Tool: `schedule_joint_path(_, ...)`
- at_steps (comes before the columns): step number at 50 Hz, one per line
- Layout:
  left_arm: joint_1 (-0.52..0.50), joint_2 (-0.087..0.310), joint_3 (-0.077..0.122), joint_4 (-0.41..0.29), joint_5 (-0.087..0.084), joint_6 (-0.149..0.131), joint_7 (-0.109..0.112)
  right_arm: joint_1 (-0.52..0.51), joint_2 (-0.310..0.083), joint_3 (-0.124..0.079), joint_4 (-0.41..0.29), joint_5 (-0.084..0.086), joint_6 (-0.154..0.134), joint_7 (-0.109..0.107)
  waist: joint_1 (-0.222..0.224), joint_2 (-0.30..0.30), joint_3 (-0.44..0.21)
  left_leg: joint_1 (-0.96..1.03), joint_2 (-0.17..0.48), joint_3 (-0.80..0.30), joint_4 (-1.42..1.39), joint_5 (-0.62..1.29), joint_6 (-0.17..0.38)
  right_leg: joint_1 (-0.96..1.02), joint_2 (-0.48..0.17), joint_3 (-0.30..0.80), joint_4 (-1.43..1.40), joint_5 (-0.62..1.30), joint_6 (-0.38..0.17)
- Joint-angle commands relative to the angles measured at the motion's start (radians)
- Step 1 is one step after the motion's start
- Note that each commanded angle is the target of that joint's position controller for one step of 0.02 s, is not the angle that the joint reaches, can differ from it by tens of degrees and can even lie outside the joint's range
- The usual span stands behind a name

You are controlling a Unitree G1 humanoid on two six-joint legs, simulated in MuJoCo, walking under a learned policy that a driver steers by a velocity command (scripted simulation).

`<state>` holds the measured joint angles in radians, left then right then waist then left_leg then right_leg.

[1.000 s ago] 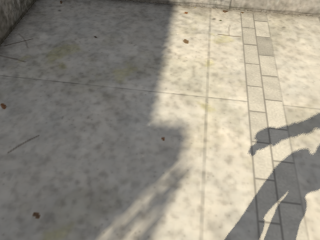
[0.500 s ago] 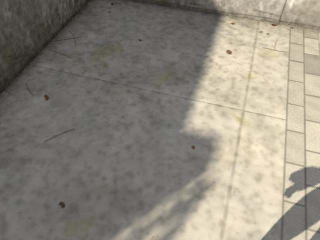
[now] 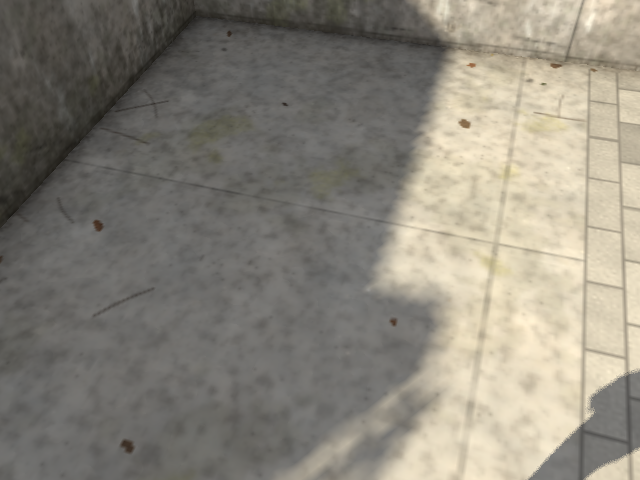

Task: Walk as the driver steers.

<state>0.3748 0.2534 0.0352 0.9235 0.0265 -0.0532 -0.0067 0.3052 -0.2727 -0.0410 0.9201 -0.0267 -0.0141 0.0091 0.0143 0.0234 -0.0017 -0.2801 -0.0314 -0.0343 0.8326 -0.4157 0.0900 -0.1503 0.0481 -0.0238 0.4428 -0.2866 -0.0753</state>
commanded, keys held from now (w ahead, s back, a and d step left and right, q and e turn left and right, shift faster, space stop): w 0.52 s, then w+e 0.48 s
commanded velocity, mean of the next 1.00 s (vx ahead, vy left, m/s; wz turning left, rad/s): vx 0.47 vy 0.00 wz -0.16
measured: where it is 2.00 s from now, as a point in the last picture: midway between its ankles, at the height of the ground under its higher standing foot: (403, 299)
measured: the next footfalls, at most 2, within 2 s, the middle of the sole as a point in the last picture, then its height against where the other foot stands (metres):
left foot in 0.36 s outside the picture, level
right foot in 0.94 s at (368, 436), level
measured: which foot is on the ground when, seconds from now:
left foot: up 0.00-0.34, down 0.36-0.94, up 0.96-1.00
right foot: down 0.00-0.36, up 0.38-0.92, down 0.94-1.00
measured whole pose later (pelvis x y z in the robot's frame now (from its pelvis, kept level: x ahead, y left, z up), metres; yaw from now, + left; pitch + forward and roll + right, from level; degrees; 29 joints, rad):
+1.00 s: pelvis +0.54 +0.02 -0.02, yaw -13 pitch +0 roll -1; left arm 0.12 0.23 0.05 0.89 0.02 -0.04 -0.02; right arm 0.38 -0.20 -0.02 0.99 -0.02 -0.08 -0.02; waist -0.01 0.01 0.06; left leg -0.20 0.00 0.10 1.16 -0.41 0.04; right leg -0.39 0.12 -0.11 0.58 -0.21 -0.18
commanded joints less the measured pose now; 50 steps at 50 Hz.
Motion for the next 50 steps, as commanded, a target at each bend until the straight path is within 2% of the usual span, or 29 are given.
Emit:
schedule_joint_path(1,0.048,0.123,0.023,-0.022,-0.005,-0.019,0.004,-0.127,-0.075,-0.013,-0.096,-0.005,-0.041,0.022,0.005,-0.092,0.127,-0.42,0.076,-0.007,0.145,0.103,0.003,0.191,-0.306,0.438,-0.35,-0.201,-0.13)
schedule_joint_path(3,0.078,0.097,0.014,0.002,-0.009,-0.031,0.005,-0.133,-0.063,-0.009,-0.089,-0.014,-0.036,0.032,0.006,-0.102,0.092,-0.409,0.081,0.031,0.152,0.174,-0.021,0.21,-0.257,0.317,-0.339,0.034,-0.115)
schedule_joint_path(5,0.127,0.087,0.01,0.032,-0.015,-0.036,0.007,-0.181,-0.05,-0.004,-0.105,-0.014,-0.03,0.034,0.013,-0.105,0.092,-0.446,0.085,0.058,0.137,0.21,-0.044,0.228,-0.245,0.249,-0.327,0.208,-0.118)
schedule_joint_path(9,0.164,0.083,0.004,0.067,-0.012,-0.035,0.009,-0.338,-0.023,0.014,-0.165,-0.007,-0.025,0.035,0.04,-0.119,0.123,-0.425,0.076,0.107,-0.031,0.291,-0.07,0.177,-0.219,0.158,-0.322,0.39,-0.119)
schedule_joint_path(13,0.168,0.105,0.008,0.091,-0.01,-0.038,0.012,-0.401,-0.033,0.018,-0.197,0.003,-0.025,0.03,0.039,-0.136,0.142,-0.297,0.055,0.127,-0.195,0.331,-0.036,0.156,-0.248,0.129,-0.317,0.495,-0.11)
schedule_joint_path(15,0.137,0.116,0.011,0.095,-0.011,-0.039,0.015,-0.347,-0.049,0.009,-0.186,0.003,-0.029,0.021,0.0,-0.13,0.122,-0.191,0.03,0.132,-0.238,0.311,0.0,0.172,-0.265,0.107,-0.253,0.667,-0.092)
schedule_joint_path(16,0.118,0.127,0.014,0.096,-0.011,-0.038,0.017,-0.269,-0.064,0.0,-0.161,0.001,-0.032,0.013,-0.038,-0.129,0.081,-0.098,0.005,0.134,-0.253,0.283,0.018,0.187,-0.263,0.089,-0.159,0.825,-0.076)
schedule_joint_path(17,0.102,0.133,0.016,0.097,-0.012,-0.033,0.018,-0.127,-0.081,-0.013,-0.113,0.0,-0.04,0.005,-0.099,-0.11,0.006,0.056,-0.026,0.145,-0.299,0.282,0.038,0.18,-0.242,0.062,0.007,0.918,-0.059)
schedule_joint_path(18,0.101,0.126,0.013,0.093,-0.011,-0.031,0.017,0.04,-0.116,-0.031,-0.057,-0.01,-0.049,-0.008,-0.16,-0.081,-0.087,0.282,0.005,0.106,-0.319,0.258,0.063,0.07,-0.2,0.033,0.224,0.811,-0.042)
schedule_joint_path(19,0.137,0.067,-0.001,0.066,-0.008,-0.028,0.015,0.201,-0.203,-0.053,-0.036,-0.032,-0.055,-0.019,-0.187,0.06,-0.223,0.494,0.275,-0.207,-0.356,0.03,0.104,-0.112,-0.132,-0.013,0.554,0.389,-0.03)
schedule_joint_path(20,0.242,-0.012,-0.009,0.067,-0.032,-0.027,0.006,0.184,-0.247,-0.06,-0.035,-0.026,-0.048,-0.012,-0.112,0.25,-0.295,0.616,0.468,-0.72,-0.567,-0.096,0.227,-0.403,0.049,0.037,0.844,-0.258,-0.007)
schedule_joint_path(21,0.133,0.088,0.015,0.055,-0.007,-0.023,0.008,0.067,-0.183,-0.053,-0.045,0.009,-0.041,-0.007,-0.085,0.098,-0.137,0.474,0.406,-0.668,-0.618,-0.19,0.193,-0.488,-0.029,0.109,0.887,-0.166,-0.03)
schedule_joint_path(22,0.047,0.098,0.021,0.029,-0.007,-0.027,0.0,-0.033,-0.116,-0.036,-0.063,0.017,-0.047,-0.003,-0.055,0.042,-0.018,0.322,0.369,-0.49,-0.628,-0.108,0.167,-0.483,-0.077,0.094,0.84,-0.05,-0.036)
schedule_joint_path(23,0.014,0.074,0.016,0.025,-0.009,-0.03,-0.003,-0.065,-0.075,-0.025,-0.058,0.012,-0.058,0.002,-0.03,0.008,0.023,0.223,0.321,-0.376,-0.654,0.058,0.149,-0.436,-0.108,0.086,0.789,0.006,-0.034)
schedule_joint_path(25,0.035,0.039,0.011,0.036,0.008,-0.009,-0.014,-0.056,-0.03,-0.01,-0.03,0.013,-0.073,-0.002,0.018,0.033,0.03,0.118,0.253,-0.223,-0.68,0.235,0.114,-0.341,-0.14,0.076,0.719,0.029,-0.015)
schedule_joint_path(27,0.026,0.021,0.011,0.036,0.007,0.008,-0.023,-0.003,-0.03,-0.009,-0.002,0.015,-0.09,-0.004,0.029,0.029,0.033,0.111,0.24,-0.152,-0.699,0.344,0.115,-0.345,-0.14,0.06,0.693,0.041,0.0)
schedule_joint_path(30,-0.09,0.022,0.013,0.004,0.001,0.023,-0.03,0.063,-0.049,-0.012,0.028,0.012,-0.098,-0.009,0.011,0.022,0.085,0.134,0.228,-0.056,-0.742,0.379,0.09,-0.472,-0.146,0.062,0.633,0.136,0.012)
schedule_joint_path(33,-0.208,0.02,0.011,-0.035,-0.006,0.021,-0.034,0.113,-0.036,-0.005,0.047,0.012,-0.098,-0.012,-0.013,0.019,0.111,0.171,0.205,0.032,-0.746,0.495,0.048,-0.538,-0.123,0.054,0.513,0.248,0.019)
schedule_joint_path(35,-0.27,0.007,0.002,-0.054,-0.007,0.015,-0.036,0.126,-0.031,0.001,0.054,0.013,-0.1,-0.016,-0.023,0.02,0.113,0.186,0.193,0.09,-0.735,0.586,0.027,-0.518,-0.108,0.016,0.405,0.314,0.019)
schedule_joint_path(39,-0.396,-0.012,-0.015,-0.102,-0.004,0.012,-0.04,0.204,-0.029,0.008,0.09,0.01,-0.098,-0.035,-0.062,0.022,0.129,0.302,0.217,0.155,-0.707,0.762,0.012,-0.499,-0.085,-0.074,0.231,0.34,-0.002)
schedule_joint_path(40,-0.409,-0.01,-0.016,-0.111,-0.004,0.011,-0.04,0.216,-0.034,0.008,0.098,0.007,-0.095,-0.039,-0.063,0.024,0.127,0.345,0.227,0.169,-0.681,0.832,0.011,-0.491,-0.072,-0.091,0.2,0.317,-0.013)
schedule_joint_path(42,-0.38,0.006,-0.009,-0.11,-0.001,0.009,-0.036,0.208,-0.057,0.004,0.102,0.006,-0.089,-0.051,-0.038,0.044,0.092,0.412,0.244,0.199,-0.578,1.103,0.0,-0.421,-0.024,-0.13,0.168,0.23,-0.047)
schedule_joint_path(44,-0.26,0.032,0.005,-0.079,0.002,0.009,-0.027,0.184,-0.086,-0.004,0.099,0.002,-0.077,-0.064,0.02,0.079,0.024,0.446,0.263,0.221,-0.383,1.346,-0.007,-0.298,0.036,-0.157,0.164,0.118,-0.092)
schedule_joint_path(45,-0.152,0.059,0.02,-0.048,0.004,0.006,-0.024,0.17,-0.102,-0.01,0.092,-0.002,-0.069,-0.064,0.063,0.091,-0.033,0.424,0.272,0.223,-0.226,1.339,-0.005,-0.184,0.055,-0.143,0.133,0.088,-0.123)
schedule_joint_path(46,-0.014,0.093,0.041,-0.009,0.014,0.0,-0.019,0.14,-0.112,-0.013,0.076,0.002,-0.065,-0.058,0.134,0.077,-0.096,0.313,0.262,0.237,-0.005,1.18,-0.007,0.009,0.046,-0.09,0.047,0.103,-0.165)
schedule_joint_path(47,0.098,0.179,0.072,0.005,0.024,0.003,-0.005,0.124,-0.084,-0.008,0.036,0.005,-0.071,-0.047,0.174,-0.039,-0.188,0.091,0.204,0.255,0.331,0.719,-0.018,0.23,-0.163,0.178,0.026,0.027,-0.24)
schedule_joint_path(48,0.043,0.248,0.091,-0.018,0.008,0.018,-0.002,0.146,-0.01,-0.002,-0.031,0.022,-0.081,-0.024,0.084,-0.269,-0.251,-0.364,-0.045,0.145,0.684,-0.134,-0.07,0.493,-0.417,0.768,-0.092,0.1,-0.436)
schedule_joint_path(49,0.02,0.212,0.087,-0.01,-0.021,0.027,-0.002,0.031,-0.079,-0.011,-0.053,0.003,-0.094,-0.019,0.101,-0.059,-0.165,-0.497,0.03,-0.021,0.671,-0.038,-0.046,0.438,-0.378,0.7,-0.156,0.048,-0.402)
schedule_joint_path(50,-0.043,0.171,0.078,-0.019,-0.023,0.026,0.003,-0.024,-0.077,-0.01,-0.082,0.016,-0.109,-0.012,0.069,-0.033,-0.056,-0.495,0.078,-0.026,0.583,0.06,-0.043,0.3,-0.356,0.575,-0.194,0.078,-0.352)
Velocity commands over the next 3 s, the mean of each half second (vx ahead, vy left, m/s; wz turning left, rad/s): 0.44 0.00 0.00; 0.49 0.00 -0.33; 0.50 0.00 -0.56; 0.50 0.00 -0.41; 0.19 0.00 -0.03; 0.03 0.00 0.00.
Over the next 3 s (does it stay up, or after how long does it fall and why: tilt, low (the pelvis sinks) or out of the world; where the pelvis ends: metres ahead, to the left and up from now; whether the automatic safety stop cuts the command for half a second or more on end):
stays up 1.15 -0.31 0.00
